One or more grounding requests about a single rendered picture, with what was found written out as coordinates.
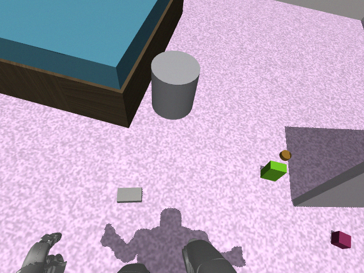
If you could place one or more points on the left robot hand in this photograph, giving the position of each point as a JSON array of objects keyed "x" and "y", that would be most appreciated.
[{"x": 38, "y": 255}]

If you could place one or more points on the bed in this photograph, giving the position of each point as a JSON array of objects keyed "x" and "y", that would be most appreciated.
[{"x": 88, "y": 57}]

